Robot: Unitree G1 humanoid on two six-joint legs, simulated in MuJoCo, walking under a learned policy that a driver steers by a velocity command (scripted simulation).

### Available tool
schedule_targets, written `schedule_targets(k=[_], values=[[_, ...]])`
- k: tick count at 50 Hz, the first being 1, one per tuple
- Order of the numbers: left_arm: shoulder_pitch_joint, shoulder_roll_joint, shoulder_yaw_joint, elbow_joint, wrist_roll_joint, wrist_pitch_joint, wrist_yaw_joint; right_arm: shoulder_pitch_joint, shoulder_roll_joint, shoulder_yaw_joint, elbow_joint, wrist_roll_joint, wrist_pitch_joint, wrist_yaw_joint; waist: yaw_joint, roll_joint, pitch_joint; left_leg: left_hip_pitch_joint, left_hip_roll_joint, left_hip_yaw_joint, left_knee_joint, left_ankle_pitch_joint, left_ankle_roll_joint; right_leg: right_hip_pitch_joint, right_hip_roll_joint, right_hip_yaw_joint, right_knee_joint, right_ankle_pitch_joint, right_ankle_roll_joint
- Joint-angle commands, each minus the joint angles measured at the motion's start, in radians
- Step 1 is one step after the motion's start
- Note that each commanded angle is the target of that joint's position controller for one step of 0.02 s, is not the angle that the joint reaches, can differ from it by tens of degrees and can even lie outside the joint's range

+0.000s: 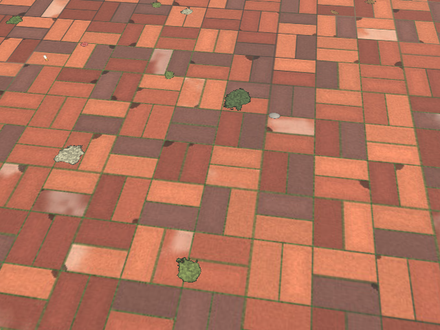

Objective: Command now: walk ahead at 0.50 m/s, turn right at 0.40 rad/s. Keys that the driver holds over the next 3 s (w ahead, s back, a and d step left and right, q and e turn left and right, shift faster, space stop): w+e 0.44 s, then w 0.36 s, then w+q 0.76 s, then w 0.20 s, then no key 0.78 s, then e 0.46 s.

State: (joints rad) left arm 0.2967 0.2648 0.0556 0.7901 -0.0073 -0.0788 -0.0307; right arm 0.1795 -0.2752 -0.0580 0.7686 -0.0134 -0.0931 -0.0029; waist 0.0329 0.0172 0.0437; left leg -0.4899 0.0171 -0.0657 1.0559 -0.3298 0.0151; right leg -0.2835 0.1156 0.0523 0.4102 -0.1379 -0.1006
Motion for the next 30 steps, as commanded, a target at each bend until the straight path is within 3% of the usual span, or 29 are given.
schedule_targets(k=[1,6,10,12,14,15,16,17,18,19,20,21,23,25,27,30], values=[[-0.026,0.154,0.038,-0.079,-0.009,-0.015,0.021,-0.014,-0.087,-0.026,-0.076,-0.008,-0.002,-0.012,-0.033,-0.075,-0.073,-0.111,0.038,-0.015,-0.144,0.063,-0.042,0.108,-0.261,0.328,-0.199,0.145,-0.177],[0.049,0.172,0.046,-0.056,-0.020,0.011,0.050,-0.182,-0.050,-0.009,-0.126,0.002,-0.010,-0.006,0.028,-0.091,-0.049,-0.038,-0.009,-0.009,-0.448,0.362,-0.082,0.045,-0.197,0.259,-0.186,0.104,-0.118],[0.108,0.161,0.045,-0.038,-0.025,0.028,0.050,-0.268,-0.065,-0.011,-0.161,0.019,-0.027,0.012,0.055,-0.103,-0.041,0.013,-0.046,-0.021,-0.561,0.371,-0.073,0.098,-0.212,0.332,-0.120,0.059,-0.102],[0.107,0.163,0.048,-0.039,-0.024,0.036,0.054,-0.264,-0.089,-0.019,-0.166,0.023,-0.039,0.017,0.041,-0.122,-0.042,0.040,-0.052,-0.032,-0.608,0.304,-0.056,0.155,-0.229,0.389,-0.066,0.068,-0.093],[0.073,0.155,0.047,-0.052,-0.023,0.042,0.056,-0.168,-0.117,-0.034,-0.142,0.025,-0.049,0.014,-0.020,-0.147,-0.069,0.176,-0.048,-0.016,-0.669,0.280,-0.016,0.156,-0.216,0.409,0.016,0.129,-0.069],[0.049,0.126,0.037,-0.067,-0.016,0.039,0.053,-0.058,-0.150,-0.049,-0.120,0.015,-0.053,0.008,-0.075,-0.137,-0.146,0.364,0.009,-0.045,-0.660,0.286,0.026,0.100,-0.178,0.368,0.141,0.171,-0.039],[0.047,0.069,0.016,-0.090,0.001,0.033,0.049,0.109,-0.210,-0.065,-0.104,0.003,-0.053,-0.001,-0.141,-0.028,-0.285,0.627,0.186,-0.216,-0.636,0.227,0.099,-0.036,-0.112,0.271,0.419,0.017,-0.001],[0.184,0.027,0.001,-0.117,-0.027,0.025,0.049,0.180,-0.265,-0.078,-0.068,-0.004,-0.036,0.004,-0.074,0.292,-0.370,0.871,0.392,-0.652,-0.709,0.040,0.260,-0.368,0.005,0.147,0.687,-0.455,0.053],[0.188,0.132,0.017,-0.089,-0.038,0.026,0.053,0.150,-0.174,-0.060,-0.080,0.019,-0.031,0.009,-0.086,0.208,-0.291,0.819,0.406,-0.705,-0.737,-0.133,0.249,-0.485,-0.095,0.151,0.816,-0.438,0.067],[0.086,0.179,0.031,-0.097,-0.030,0.031,0.051,0.110,-0.112,-0.044,-0.090,0.021,-0.025,0.007,-0.111,0.110,-0.166,0.703,0.352,-0.541,-0.752,-0.094,0.205,-0.510,-0.126,0.135,0.849,-0.340,0.076],[0.032,0.169,0.034,-0.106,-0.019,0.034,0.051,0.068,-0.100,-0.036,-0.093,0.011,-0.021,0.008,-0.097,0.044,-0.097,0.588,0.304,-0.414,-0.776,0.031,0.180,-0.483,-0.154,0.107,0.838,-0.268,0.086],[-0.002,0.159,0.037,-0.120,-0.010,0.033,0.047,0.041,-0.087,-0.031,-0.085,0.007,-0.018,0.008,-0.081,0.042,-0.052,0.511,0.271,-0.337,-0.799,0.129,0.170,-0.471,-0.178,0.102,0.801,-0.219,0.091],[-0.004,0.117,0.032,-0.132,-0.020,0.039,0.035,0.035,-0.071,-0.024,-0.068,0.001,-0.021,0.011,-0.054,0.081,-0.038,0.423,0.221,-0.216,-0.845,0.232,0.159,-0.416,-0.209,0.080,0.754,-0.179,0.092],[-0.020,0.077,0.021,-0.146,-0.017,0.041,0.029,0.055,-0.085,-0.029,-0.043,0.010,-0.029,0.017,-0.047,0.076,-0.035,0.396,0.216,-0.157,-0.878,0.304,0.187,-0.416,-0.215,0.067,0.695,-0.160,0.101],[-0.063,0.063,0.012,-0.163,-0.009,0.036,0.027,0.065,-0.117,-0.037,-0.022,0.012,-0.032,0.018,-0.047,0.057,-0.026,0.395,0.220,-0.108,-0.900,0.381,0.205,-0.432,-0.217,0.063,0.586,-0.100,0.109],[-0.151,0.050,-0.003,-0.182,-0.004,0.021,0.012,0.072,-0.143,-0.040,-0.003,0.024,-0.022,0.017,-0.068,0.042,-0.019,0.391,0.187,-0.009,-0.907,0.447,0.186,-0.383,-0.214,0.013,0.378,0.066,0.105]])
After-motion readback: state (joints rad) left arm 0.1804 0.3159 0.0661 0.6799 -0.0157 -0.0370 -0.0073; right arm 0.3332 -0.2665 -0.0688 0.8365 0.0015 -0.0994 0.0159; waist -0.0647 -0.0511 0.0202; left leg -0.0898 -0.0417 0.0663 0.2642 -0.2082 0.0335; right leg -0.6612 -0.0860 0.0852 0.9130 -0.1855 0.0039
